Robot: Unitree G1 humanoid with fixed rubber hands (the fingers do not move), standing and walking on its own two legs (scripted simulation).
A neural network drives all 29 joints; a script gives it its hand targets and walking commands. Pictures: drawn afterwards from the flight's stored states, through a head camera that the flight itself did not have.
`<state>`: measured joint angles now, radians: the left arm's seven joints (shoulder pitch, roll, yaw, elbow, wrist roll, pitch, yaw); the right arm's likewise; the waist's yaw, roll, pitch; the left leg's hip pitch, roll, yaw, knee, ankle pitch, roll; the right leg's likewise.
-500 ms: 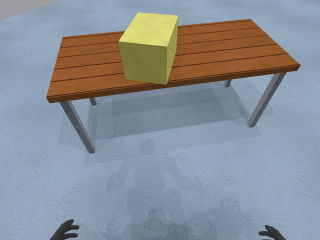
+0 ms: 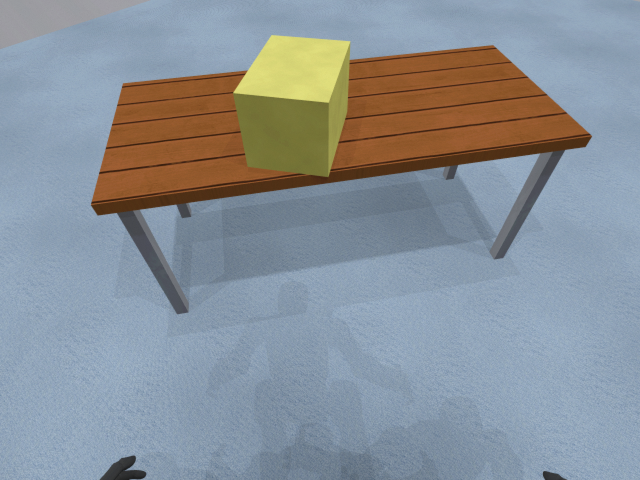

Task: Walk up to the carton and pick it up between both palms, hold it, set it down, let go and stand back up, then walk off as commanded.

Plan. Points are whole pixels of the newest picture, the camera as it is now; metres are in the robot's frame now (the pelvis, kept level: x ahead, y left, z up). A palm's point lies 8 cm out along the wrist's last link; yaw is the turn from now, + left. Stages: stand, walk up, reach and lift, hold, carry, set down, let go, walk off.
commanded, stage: stand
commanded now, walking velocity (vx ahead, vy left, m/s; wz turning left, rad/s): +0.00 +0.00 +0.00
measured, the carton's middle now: (299, 103) +0.98 +0.09 -0.08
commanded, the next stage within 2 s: walk up in 1.66 s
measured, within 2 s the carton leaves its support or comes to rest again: neither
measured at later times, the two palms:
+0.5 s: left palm out of the picture +0.08 +0.30 -0.11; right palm out of the picture +0.07 -0.30 -0.11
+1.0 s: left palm out of the picture +0.09 +0.30 -0.11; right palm out of the picture +0.08 -0.30 -0.11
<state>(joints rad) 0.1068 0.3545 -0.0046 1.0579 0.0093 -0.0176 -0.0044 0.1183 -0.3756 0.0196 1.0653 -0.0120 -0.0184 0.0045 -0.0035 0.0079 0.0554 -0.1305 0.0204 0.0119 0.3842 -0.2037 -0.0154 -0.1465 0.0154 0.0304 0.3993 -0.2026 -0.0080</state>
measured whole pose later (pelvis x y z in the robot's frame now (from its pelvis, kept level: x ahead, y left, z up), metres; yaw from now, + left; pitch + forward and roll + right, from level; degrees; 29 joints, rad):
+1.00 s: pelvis +0.00 +0.00 +0.00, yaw +0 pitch -3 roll +0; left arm 0.11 0.36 0.00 1.08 0.01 -0.01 0.00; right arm 0.12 -0.38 0.02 1.09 -0.01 -0.01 0.00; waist 0.00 0.01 0.06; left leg -0.10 0.02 0.02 0.33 -0.18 -0.01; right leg -0.12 0.01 0.04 0.34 -0.18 0.00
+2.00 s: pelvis +0.02 +0.00 -0.01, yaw +2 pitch -3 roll +0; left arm 0.18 0.39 0.05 1.00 0.03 -0.04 -0.04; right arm 0.23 -0.40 -0.03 1.00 -0.03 -0.03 0.04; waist 0.00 -0.01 0.02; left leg -0.14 0.00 -0.01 0.47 -0.30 0.03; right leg -0.16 0.00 0.01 0.52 -0.36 -0.05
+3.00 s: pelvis +0.27 +0.01 +0.00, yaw +9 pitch -4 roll +0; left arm 0.45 0.40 0.08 0.78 0.02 -0.08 -0.03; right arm 0.37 -0.48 -0.07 0.79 -0.01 -0.01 0.08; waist 0.03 0.09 0.05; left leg -0.51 0.00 -0.10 0.87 -0.23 -0.02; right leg -0.13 -0.03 -0.10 0.43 -0.25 -0.02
